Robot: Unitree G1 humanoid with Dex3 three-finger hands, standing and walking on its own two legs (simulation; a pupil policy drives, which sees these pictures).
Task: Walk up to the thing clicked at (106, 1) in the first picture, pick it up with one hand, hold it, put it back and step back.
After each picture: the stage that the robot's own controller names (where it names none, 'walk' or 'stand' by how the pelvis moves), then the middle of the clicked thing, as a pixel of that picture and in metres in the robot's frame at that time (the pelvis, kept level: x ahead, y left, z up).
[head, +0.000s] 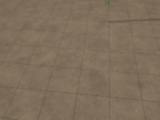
stand; (107, 1) +2.33 -0.38 -0.72
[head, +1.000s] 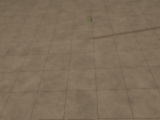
walk; (89, 18) +2.23 +0.08 -0.70
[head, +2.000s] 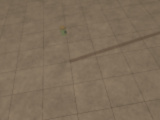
walk; (63, 30) +1.56 +0.34 -0.71
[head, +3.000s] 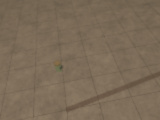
walk; (58, 66) +1.05 +0.36 -0.72
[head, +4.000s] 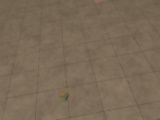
walk; (63, 96) +0.69 +0.28 -0.72
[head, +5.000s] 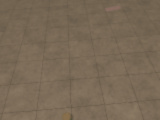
walk; (67, 119) +0.48 +0.19 -0.71
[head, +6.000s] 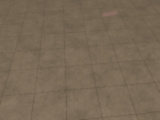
stand; out of the picture +0.38 +0.18 -0.72
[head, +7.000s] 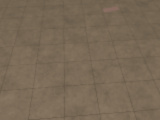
stand; out of the picture +0.38 +0.19 -0.72
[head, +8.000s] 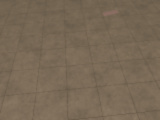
stand; out of the picture +0.38 +0.19 -0.72
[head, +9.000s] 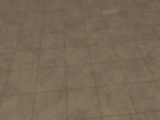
stand; out of the picture +0.37 +0.20 -0.73
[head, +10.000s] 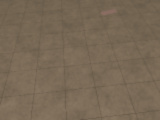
stand; out of the picture +0.37 +0.20 -0.73
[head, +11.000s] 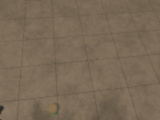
go down; (53, 110) +0.40 +0.19 -0.65
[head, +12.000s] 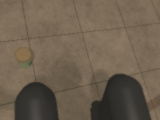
go down; (24, 58) +0.47 +0.21 -0.30
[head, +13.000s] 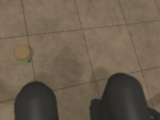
close in; (23, 55) +0.47 +0.21 -0.30
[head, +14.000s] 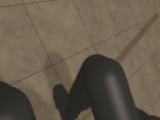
close in; out of the picture +0.45 +0.25 -0.23
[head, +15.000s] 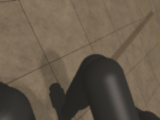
close; out of the picture +0.44 +0.26 -0.24
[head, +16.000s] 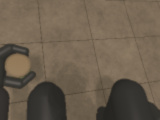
lift; (19, 69) +0.35 +0.24 -0.08
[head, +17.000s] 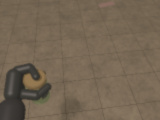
hold; (37, 87) +0.33 +0.17 +0.04
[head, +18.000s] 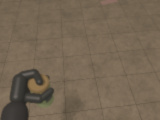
hold; (42, 91) +0.32 +0.17 +0.00
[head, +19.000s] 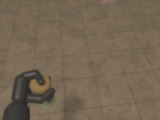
hold; (43, 92) +0.33 +0.16 -0.01
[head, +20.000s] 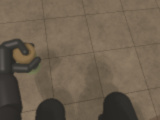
crouch; (28, 60) +0.42 +0.19 -0.09
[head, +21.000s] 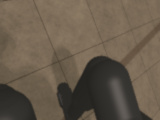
lower; out of the picture +0.45 +0.26 -0.24
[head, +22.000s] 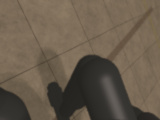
lower; out of the picture +0.45 +0.28 -0.25
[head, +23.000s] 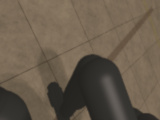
lower; out of the picture +0.46 +0.27 -0.24
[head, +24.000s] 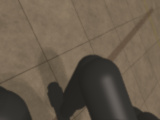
lower; out of the picture +0.46 +0.28 -0.24
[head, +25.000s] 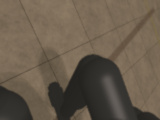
loosen; out of the picture +0.46 +0.27 -0.25
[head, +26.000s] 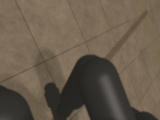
open; out of the picture +0.45 +0.25 -0.25
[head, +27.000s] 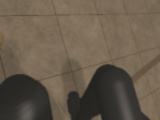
stand; out of the picture +0.45 +0.23 -0.26
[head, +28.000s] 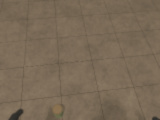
stand; (58, 111) +0.40 +0.16 -0.61
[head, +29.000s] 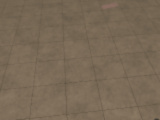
stand; out of the picture +0.39 +0.17 -0.67
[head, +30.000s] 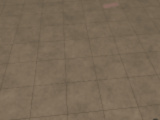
stand; out of the picture +0.39 +0.16 -0.67
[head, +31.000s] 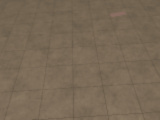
stand; out of the picture +0.41 +0.16 -0.72
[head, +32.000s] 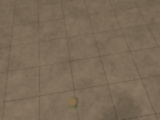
walk; (72, 103) +0.45 +0.13 -0.70
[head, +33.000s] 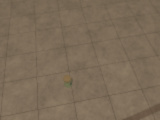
walk; (67, 81) +0.66 +0.15 -0.70
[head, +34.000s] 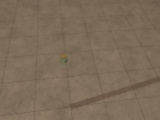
stand; (63, 59) +0.98 +0.18 -0.71
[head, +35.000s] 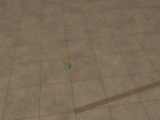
stand; (67, 64) +0.99 +0.19 -0.71
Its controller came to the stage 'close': yes
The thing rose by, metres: 0.70
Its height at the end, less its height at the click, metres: +0.00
